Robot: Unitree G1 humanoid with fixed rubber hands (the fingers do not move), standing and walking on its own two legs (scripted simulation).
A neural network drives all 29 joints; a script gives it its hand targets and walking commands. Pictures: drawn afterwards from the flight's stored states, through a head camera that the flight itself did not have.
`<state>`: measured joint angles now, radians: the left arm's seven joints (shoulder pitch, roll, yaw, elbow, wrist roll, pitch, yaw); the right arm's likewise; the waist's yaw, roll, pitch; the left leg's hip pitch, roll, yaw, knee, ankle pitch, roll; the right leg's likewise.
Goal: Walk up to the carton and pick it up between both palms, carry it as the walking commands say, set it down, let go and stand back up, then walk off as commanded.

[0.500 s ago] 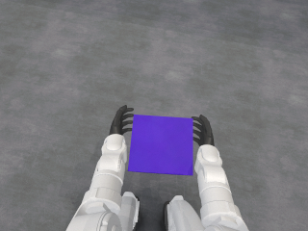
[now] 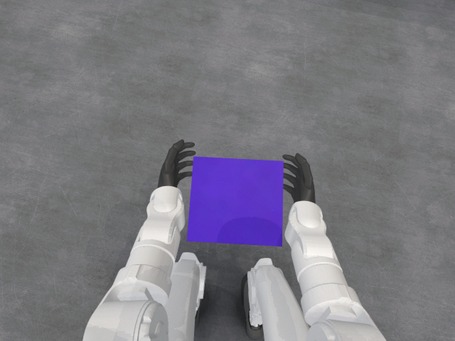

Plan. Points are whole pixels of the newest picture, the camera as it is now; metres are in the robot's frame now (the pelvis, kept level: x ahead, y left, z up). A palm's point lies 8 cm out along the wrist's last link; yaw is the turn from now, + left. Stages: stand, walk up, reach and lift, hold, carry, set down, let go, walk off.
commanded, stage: set down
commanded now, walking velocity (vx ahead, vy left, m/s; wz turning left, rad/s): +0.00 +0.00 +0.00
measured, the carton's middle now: (234, 204) +0.36 -0.01 -0.18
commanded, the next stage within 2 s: none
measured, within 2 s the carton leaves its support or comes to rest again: neither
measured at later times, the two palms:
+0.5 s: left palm (177, 178) +0.41 +0.12 -0.18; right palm (289, 191) +0.39 -0.12 -0.18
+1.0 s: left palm (185, 177) +0.44 +0.11 -0.26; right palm (282, 190) +0.42 -0.13 -0.26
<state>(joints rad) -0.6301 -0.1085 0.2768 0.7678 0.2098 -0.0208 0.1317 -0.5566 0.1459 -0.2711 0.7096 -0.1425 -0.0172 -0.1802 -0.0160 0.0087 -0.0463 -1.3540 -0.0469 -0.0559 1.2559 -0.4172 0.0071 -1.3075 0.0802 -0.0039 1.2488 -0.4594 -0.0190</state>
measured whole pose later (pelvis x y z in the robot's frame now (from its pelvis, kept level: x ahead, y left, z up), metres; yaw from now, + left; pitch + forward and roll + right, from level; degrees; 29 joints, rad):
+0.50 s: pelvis -0.03 +0.02 -0.09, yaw -1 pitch +36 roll -2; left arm -0.86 -0.07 0.30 0.81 0.18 0.08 0.18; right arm -0.80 0.08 -0.34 0.79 -0.11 0.07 -0.14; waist -0.04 0.02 -0.08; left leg -1.74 -0.07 -0.02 1.58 -0.47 0.03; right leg -1.69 0.07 0.01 1.58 -0.53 0.02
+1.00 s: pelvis -0.04 +0.01 -0.16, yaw -1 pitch +39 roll -2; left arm -1.02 -0.04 0.36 0.83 0.21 0.14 0.16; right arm -0.94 0.08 -0.43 0.74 -0.15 0.15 -0.14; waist -0.02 0.01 -0.04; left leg -2.00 -0.07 -0.02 1.82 -0.51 0.02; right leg -1.95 0.09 -0.01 1.83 -0.57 0.02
